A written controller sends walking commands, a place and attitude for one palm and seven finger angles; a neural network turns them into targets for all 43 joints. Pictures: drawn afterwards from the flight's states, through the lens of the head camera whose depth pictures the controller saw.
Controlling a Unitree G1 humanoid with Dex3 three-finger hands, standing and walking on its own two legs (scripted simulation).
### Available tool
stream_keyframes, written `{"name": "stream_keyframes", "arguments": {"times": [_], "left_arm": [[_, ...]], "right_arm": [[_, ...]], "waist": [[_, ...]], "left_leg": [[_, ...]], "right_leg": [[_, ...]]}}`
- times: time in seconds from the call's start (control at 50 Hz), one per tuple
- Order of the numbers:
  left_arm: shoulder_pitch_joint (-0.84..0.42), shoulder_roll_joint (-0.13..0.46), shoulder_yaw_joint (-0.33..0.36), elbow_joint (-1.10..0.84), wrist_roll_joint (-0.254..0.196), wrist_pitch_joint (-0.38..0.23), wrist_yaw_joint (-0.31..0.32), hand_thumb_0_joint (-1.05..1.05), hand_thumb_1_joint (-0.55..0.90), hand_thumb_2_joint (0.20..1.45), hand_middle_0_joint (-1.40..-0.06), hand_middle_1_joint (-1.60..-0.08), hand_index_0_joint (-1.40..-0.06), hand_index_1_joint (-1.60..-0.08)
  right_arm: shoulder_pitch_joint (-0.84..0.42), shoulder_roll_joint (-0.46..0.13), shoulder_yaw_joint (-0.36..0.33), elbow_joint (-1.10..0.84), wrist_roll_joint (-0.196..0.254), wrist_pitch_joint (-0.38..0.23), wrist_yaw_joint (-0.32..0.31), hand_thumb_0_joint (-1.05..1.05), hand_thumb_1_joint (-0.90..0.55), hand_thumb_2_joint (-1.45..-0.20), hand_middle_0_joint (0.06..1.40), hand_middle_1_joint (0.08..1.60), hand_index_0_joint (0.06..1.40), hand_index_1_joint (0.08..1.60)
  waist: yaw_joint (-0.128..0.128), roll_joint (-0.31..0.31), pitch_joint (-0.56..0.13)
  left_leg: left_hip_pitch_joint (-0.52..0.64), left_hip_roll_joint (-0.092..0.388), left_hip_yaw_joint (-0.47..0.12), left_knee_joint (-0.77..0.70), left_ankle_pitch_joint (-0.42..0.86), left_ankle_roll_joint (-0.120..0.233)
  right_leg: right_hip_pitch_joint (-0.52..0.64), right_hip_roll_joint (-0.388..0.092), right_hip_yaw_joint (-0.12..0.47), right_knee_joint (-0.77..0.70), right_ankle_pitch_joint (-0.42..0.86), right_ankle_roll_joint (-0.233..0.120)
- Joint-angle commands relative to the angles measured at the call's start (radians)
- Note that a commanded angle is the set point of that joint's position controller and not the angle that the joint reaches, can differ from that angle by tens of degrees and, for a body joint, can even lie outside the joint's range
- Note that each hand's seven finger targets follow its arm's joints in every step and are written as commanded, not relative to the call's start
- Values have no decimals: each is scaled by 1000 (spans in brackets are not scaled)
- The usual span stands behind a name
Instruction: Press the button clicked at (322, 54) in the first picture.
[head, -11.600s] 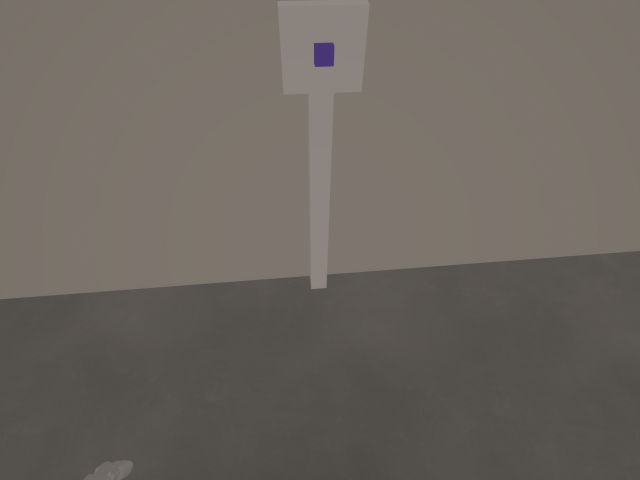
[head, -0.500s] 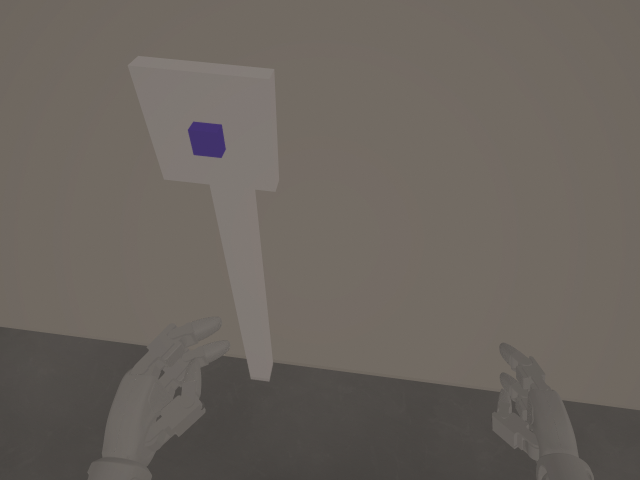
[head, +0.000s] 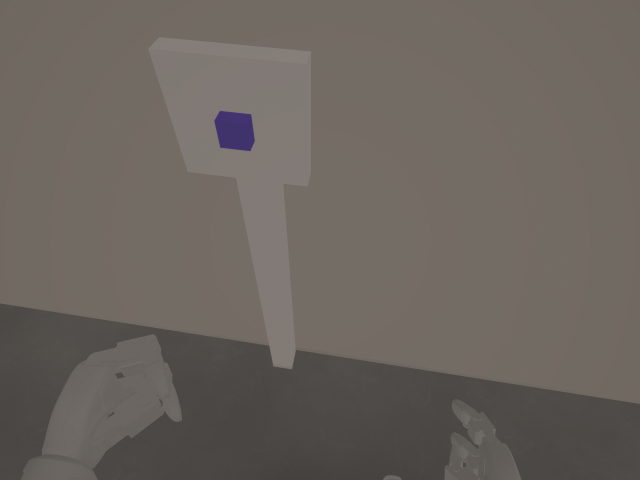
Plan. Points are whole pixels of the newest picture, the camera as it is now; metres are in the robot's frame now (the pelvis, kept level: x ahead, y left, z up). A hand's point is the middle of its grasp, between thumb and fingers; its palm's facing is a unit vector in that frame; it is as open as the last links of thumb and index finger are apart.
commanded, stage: raise the hand and make a fist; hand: left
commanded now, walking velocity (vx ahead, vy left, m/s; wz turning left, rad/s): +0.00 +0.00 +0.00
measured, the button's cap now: (236, 129) +0.50 +0.13 +0.18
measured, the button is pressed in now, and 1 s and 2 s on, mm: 0 0 0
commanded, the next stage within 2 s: aim a knuckle at the button in 1.14 s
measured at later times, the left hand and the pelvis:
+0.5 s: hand (104, 352) +0.21 +0.20 +0.15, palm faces -0.04 -0.99 -0.10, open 3.1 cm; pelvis +0.01 +0.00 +0.02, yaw +2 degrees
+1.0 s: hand (109, 326) +0.23 +0.20 +0.17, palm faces -0.05 -1.00 -0.07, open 3.1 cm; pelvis +0.00 -0.02 +0.04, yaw +1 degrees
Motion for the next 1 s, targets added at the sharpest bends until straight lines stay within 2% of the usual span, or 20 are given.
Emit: {"name": "stream_keyframes", "arguments": {"times": [0.0,0.04,0.08,0.12,0.18,0.26,0.28,0.3,0.34,0.38,0.42,0.48,0.56,0.64,0.72,0.78,0.82,0.88,0.96,0.98], "left_arm": [[1,76,66,-292,-13,-138,50,0,900,900,-1300,-1500,-1300,-1500],[-20,54,3,-260,11,-153,27,0,900,900,-1300,-1500,-1300,-1500],[-47,45,-35,-219,21,-141,-5,0,900,900,-1300,-1500,-1300,-1500],[-79,100,7,-228,25,-122,-21,0,900,900,-1300,-1500,-1300,-1500],[-110,196,119,-251,26,-93,-2,0,900,900,-1300,-1500,-1300,-1500],[-142,178,160,-298,-22,-77,24,0,900,900,-1300,-1500,-1300,-1500],[-160,178,166,-265,-27,-63,24,0,900,900,-1300,-1500,-1300,-1500],[-179,147,138,-265,-38,-54,16,0,900,900,-1300,-1500,-1300,-1500],[-213,147,124,-242,-37,-25,0,0,900,900,-1300,-1500,-1300,-1500],[-224,134,101,-165,-27,26,-26,0,900,900,-1300,-1500,-1300,-1500],[-274,165,102,-152,-21,69,-52,0,900,900,-1300,-1500,-1300,-1500],[-347,238,162,-157,-18,106,-68,0,900,900,-1300,-1500,-1300,-1500],[-459,294,254,-177,-56,98,-70,0,900,900,-1300,-1500,-1300,-1500],[-525,272,247,-139,-87,88,-84,0,900,900,-1300,-1500,-1300,-1500],[-568,262,199,-66,-66,145,-112,0,900,900,-1300,-1500,-1300,-1500],[-471,253,207,15,-59,197,-130,0,900,900,-1300,-1500,-1300,-1500],[-473,272,234,-6,-64,213,-135,0,900,900,-1300,-1500,-1300,-1500],[-512,325,298,-91,-80,185,-114,0,900,900,-1300,-1500,-1300,-1500],[-545,283,272,-168,-79,105,-76,0,900,900,-1300,-1500,-1300,-1500],[-548,291,271,-171,-76,94,-67,0,900,900,-1300,-1500,-1300,-1500]], "right_arm": [[-116,-169,-79,-176,-1,-111,-2,0,-900,-900,200,300,200,300],[-90,-189,-81,-162,2,-133,4,0,-900,-900,200,300,200,300],[-88,-207,-83,-153,7,-146,2,0,-900,-900,200,300,200,300],[-88,-220,-88,-159,14,-157,-10,0,-900,-900,200,300,200,300],[-107,-217,-82,-157,13,-161,-23,0,-900,-900,200,300,200,300],[-109,-197,-66,-161,17,-160,-31,0,-900,-900,200,300,200,300],[-111,-198,-61,-153,14,-157,-29,0,-900,-900,200,300,200,300],[-116,-202,-57,-150,19,-159,-29,0,-900,-900,200,300,200,300],[-110,-211,-52,-140,17,-164,-29,0,-900,-900,200,300,200,300],[-111,-219,-50,-133,19,-163,-30,0,-900,-900,200,300,200,300],[-113,-229,-46,-136,21,-160,-35,0,-900,-900,200,300,200,300],[-125,-234,-37,-142,16,-154,-45,0,-900,-900,200,300,200,300],[-146,-225,-23,-136,12,-153,-55,0,-900,-900,200,300,200,300],[-155,-221,-15,-107,15,-167,-60,0,-900,-900,200,300,200,300],[-154,-232,-16,-91,23,-174,-62,0,-900,-900,200,300,200,300],[-153,-240,-23,-98,25,-169,-57,0,-900,-900,200,300,200,300],[-166,-242,-26,-107,27,-158,-54,0,-900,-900,200,300,200,300],[-185,-237,-25,-123,18,-157,-53,0,-900,-900,200,300,200,300],[-171,-219,-23,-113,12,-178,-54,0,-900,-900,200,300,200,300],[-165,-221,-24,-104,11,-181,-54,0,-900,-900,200,300,200,300]], "waist": [[46,15,-145],[11,54,-115],[-14,11,-83],[-7,14,-111],[28,41,-145],[53,89,-149],[51,48,-132],[42,71,-96],[36,99,-80],[30,54,-30],[29,48,-19],[40,12,-34],[57,10,-103],[54,64,-84],[50,72,-29],[60,-20,1],[63,-48,-21],[78,-48,-78],[73,71,-107],[70,47,-100]], "left_leg": [[10,9,-84,-178,541,-48],[31,14,-92,-174,509,-50],[26,14,-100,-178,431,-39],[38,13,-107,-199,367,-37],[64,7,-109,-230,382,-40],[130,12,-105,-262,529,-62],[127,15,-104,-268,532,-59],[137,15,-103,-276,546,-62],[163,17,-104,-289,568,-66],[157,17,-101,-305,550,-56],[161,12,-93,-325,491,-49],[177,8,-94,-349,460,-34],[222,2,-94,-375,462,-31],[258,-2,-87,-392,469,-33],[256,-1,-84,-421,433,-27],[224,-2,-73,-422,423,-19],[218,-4,-66,-421,418,-16],[233,-8,-60,-415,418,-15],[286,-13,-55,-424,458,-22],[281,-11,-53,-421,453,-21]], "right_leg": [[217,37,-24,-62,296,-24],[158,33,-28,-76,242,-20],[144,35,-24,-98,192,-18],[162,29,-19,-117,145,-18],[230,26,-17,-132,161,-27],[297,26,-29,-152,274,-30],[307,35,-30,-162,284,-28],[305,35,-33,-172,298,-28],[306,33,-33,-193,315,-25],[312,38,-29,-222,323,-25],[324,33,-22,-245,308,-23],[367,30,-15,-269,293,-26],[423,27,-13,-292,295,-26],[439,27,-8,-322,316,-27],[436,24,1,-353,295,-26],[452,22,11,-367,291,-23],[463,16,19,-370,286,-18],[497,15,37,-372,257,-15],[503,18,24,-365,316,-21],[505,21,31,-372,312,-19]]}}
